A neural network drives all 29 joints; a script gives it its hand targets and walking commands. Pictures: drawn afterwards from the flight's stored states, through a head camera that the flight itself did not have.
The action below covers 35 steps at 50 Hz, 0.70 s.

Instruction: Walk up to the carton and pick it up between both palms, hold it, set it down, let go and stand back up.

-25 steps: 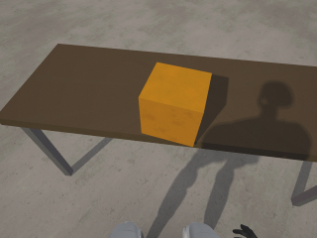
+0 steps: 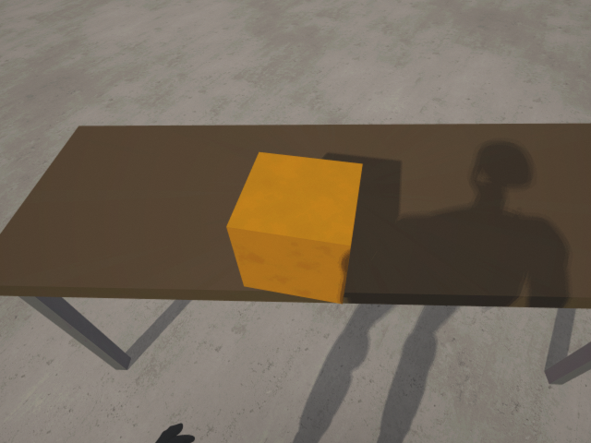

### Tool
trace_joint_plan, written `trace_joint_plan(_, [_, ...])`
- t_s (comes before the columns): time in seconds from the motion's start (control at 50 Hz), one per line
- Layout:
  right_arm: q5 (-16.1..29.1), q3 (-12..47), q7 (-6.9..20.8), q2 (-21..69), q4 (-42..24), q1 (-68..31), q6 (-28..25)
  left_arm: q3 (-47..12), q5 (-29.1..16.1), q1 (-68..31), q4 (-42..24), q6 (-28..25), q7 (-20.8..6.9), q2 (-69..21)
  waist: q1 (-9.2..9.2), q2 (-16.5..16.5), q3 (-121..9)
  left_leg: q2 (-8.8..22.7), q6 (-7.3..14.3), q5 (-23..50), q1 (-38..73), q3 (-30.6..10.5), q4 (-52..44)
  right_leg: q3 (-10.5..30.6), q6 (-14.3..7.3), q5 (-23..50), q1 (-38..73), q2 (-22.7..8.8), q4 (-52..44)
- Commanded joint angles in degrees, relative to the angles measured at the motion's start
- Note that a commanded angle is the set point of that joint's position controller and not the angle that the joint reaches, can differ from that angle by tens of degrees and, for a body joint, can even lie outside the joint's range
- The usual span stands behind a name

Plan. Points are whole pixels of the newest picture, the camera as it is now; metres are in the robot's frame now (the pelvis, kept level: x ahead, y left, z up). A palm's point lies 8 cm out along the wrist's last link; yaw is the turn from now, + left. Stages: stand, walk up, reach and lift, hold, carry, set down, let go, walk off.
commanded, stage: walk up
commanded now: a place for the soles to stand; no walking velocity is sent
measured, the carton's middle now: (300, 227) +0.47 +0.02 -0.04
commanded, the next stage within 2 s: none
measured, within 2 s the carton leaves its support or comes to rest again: neither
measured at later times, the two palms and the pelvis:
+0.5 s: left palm out of the picture +0.02 +0.26 -0.13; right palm out of the picture +0.03 -0.23 -0.14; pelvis +0.00 +0.02 +0.00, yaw -2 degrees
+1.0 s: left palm out of the picture +0.13 +0.38 -0.14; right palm out of the picture +0.06 -0.10 -0.15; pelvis +0.03 +0.13 -0.02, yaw -12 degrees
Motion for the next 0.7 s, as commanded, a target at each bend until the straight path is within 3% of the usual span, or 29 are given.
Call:
trace_joint_plan(0.0, [-0.2,-1.6,-0.4,-7.1,-2.4,1.2,-0.8,1.7,0.0,3.0,-1.0,-0.7,0.4,8.4,1.18,-1.5,-2.2,3.7,4.1,4.3,2.5,-4.6,-5.5,8.6,-1.9,13.2,-1.5,-7.2,-9.1])
trace_joint_plan(0.02, [0.0,-1.6,-0.4,-7.2,-2.1,1.2,-0.8,1.9,0.1,2.8,-0.7,-0.8,0.4,8.6,0.86,-0.4,-2.8,3.6,4.0,4.3,2.5,-4.4,-5.5,8.6,-1.9,12.3,-0.6,-7.2,-9.3])
trace_joint_plan(0.06, [-0.4,-1.6,-0.4,-7.7,-1.6,1.3,-1.0,1.7,0.2,2.4,-0.3,-0.8,0.4,8.7,0.64,-1.2,-3.1,4.2,4.0,6.9,3.4,-4.7,-5.4,8.2,-1.7,14.2,-0.2,-6.5,-8.5])
trace_joint_plan(0.16, [0.1,-1.6,-0.5,-7.8,-0.7,0.0,-0.6,1.4,0.2,2.5,0.9,-0.6,0.6,8.8,0.54,-0.8,-0.4,4.1,4.3,3.6,3.1,-4.5,-6.7,9.0,-1.4,11.0,-2.7,-6.5,-9.4])
trace_joint_plan(0.18, [-0.2,-1.6,-0.5,-8.0,-0.5,0.2,-0.6,1.3,0.2,2.9,1.1,-0.6,0.5,8.3,1.11,0.5,-2.0,4.1,4.5,2.7,3.4,-4.8,-7.2,8.5,-1.5,9.2,-1.8,-6.2,-9.5])
trace_joint_plan(0.26, [0.1,-1.7,-0.5,-7.7,0.0,-0.2,-0.4,1.4,-0.1,4.1,2.3,-0.7,0.7,9.7,0.83,-1.9,-0.3,3.8,4.5,0.3,3.8,-4.2,-7.0,9.5,-1.2,6.5,-4.2,-6.1,-10.8])
trace_joint_plan(0.36, [-0.1,-1.8,-0.5,-8.9,0.8,0.0,-0.4,1.1,0.3,5.4,3.5,-0.7,0.6,9.2,0.78,0.3,-0.4,4.5,4.9,-2.2,4.0,-5.2,-8.8,9.2,-1.0,3.6,-4.3,-5.3,-10.6])
trace_joint_plan(0.42, [0.1,-1.8,-0.5,-8.8,1.5,0.2,-0.4,1.1,0.0,5.7,3.6,-0.9,0.7,9.4,0.71,-0.9,-0.7,4.2,4.5,-2.6,3.7,-4.8,-8.2,9.5,-1.2,4.1,-3.7,-5.6,-10.9])
trace_joint_plan(0.44, [-3.7,-3.9,0.6,-14.2,-1.2,-2.9,0.8,3.1,2.4,16.5,2.6,-1.2,2.0,11.1,4.74,2.7,-1.3,-0.9,2.2,-19.2,-4.6,0.9,4.7,21.8,-5.4,-13.3,1.3,-10.7,-14.4])
trace_joint_plan(0.46, [-4.5,-3.7,1.1,-12.1,-3.6,-5.1,2.0,5.1,2.3,21.1,3.7,-0.7,3.3,16.0,6.39,-2.5,2.9,-3.7,0.8,-25.4,-17.5,-0.4,14.0,35.8,-9.5,-28.4,5.2,-18.1,-21.0])
trace_joint_plan(0.48, [-5.3,-3.7,1.5,-10.7,-5.9,-7.1,2.8,6.0,2.3,21.5,3.4,-0.4,4.8,17.1,6.76,-2.8,7.7,-0.5,0.3,-22.5,-26.1,-5.9,21.3,40.6,-11.7,-32.0,5.3,-21.9,-22.8])
trace_joint_plan(0.5, [-4.9,-3.7,1.7,-9.5,-6.8,-7.0,3.2,6.3,2.8,19.5,2.3,-0.5,5.8,16.6,5.26,-4.5,8.6,2.0,-0.2,-18.3,-30.3,-8.7,24.3,40.0,-12.4,-29.1,5.2,-23.4,-21.6])
trace_joint_plan(0.52, [-4.4,-3.2,1.8,-8.3,-7.8,-5.9,3.1,6.4,3.0,17.9,1.0,-0.8,6.0,14.7,4.09,-7.5,6.6,3.6,-0.6,-14.4,-30.4,-10.3,26.0,37.2,-11.6,-25.7,5.0,-22.7,-20.6])
trace_joint_plan(0.54, [-4.4,-3.6,1.7,-9.2,-8.5,-5.6,2.8,6.3,2.9,14.8,-0.2,-1.4,6.2,13.9,3.07,-8.1,5.0,4.8,-1.0,-11.7,-28.3,-12.1,26.5,34.8,-10.8,-22.6,3.9,-21.9,-20.3])
trace_joint_plan(0.56, [-4.5,-3.9,2.0,-9.6,-8.8,-4.5,2.6,6.4,3.1,14.2,-1.4,-2.0,5.8,11.9,2.68,-6.2,1.9,4.0,-1.5,-10.3,-26.5,-11.0,27.7,32.1,-10.4,-20.6,3.9,-19.8,-19.4])
trace_joint_plan(0.58, [-4.7,-4.0,2.3,-9.3,-9.1,-5.2,2.7,6.5,3.2,14.5,-1.8,-2.5,5.7,12.2,3.25,-7.9,2.2,4.3,-2.0,-10.1,-25.5,-10.6,28.4,30.9,-10.7,-18.6,1.5,-19.5,-19.6])
trace_joint_plan(0.6, [-4.3,-4.2,2.4,-8.8,-9.9,-4.9,2.8,7.0,3.3,13.2,-2.4,-2.8,5.6,13.1,2.59,-9.0,2.9,4.9,-2.0,-9.7,-24.0,-10.8,27.5,29.8,-11.0,-17.0,0.2,-19.9,-19.0])
trace_joint_plan(0.66, [-2.8,-4.3,2.6,-7.4,-9.7,-1.7,2.6,7.2,3.9,9.5,-5.0,-2.3,3.8,13.1,1.65,-13.5,0.1,2.0,-1.0,-8.7,-9.6,-7.1,16.5,19.9,-8.2,-11.2,-8.2,-13.7,-13.5])
trace_joint_plan(0.68, [-2.2,-4.6,2.4,-7.1,-8.9,0.8,2.4,6.7,4.1,7.1,-5.9,-1.7,3.0,13.2,0.27,-13.6,-0.1,-0.4,-0.2,-6.2,-1.0,-4.1,11.8,16.0,-6.7,-9.7,-14.3,-11.2,-11.0])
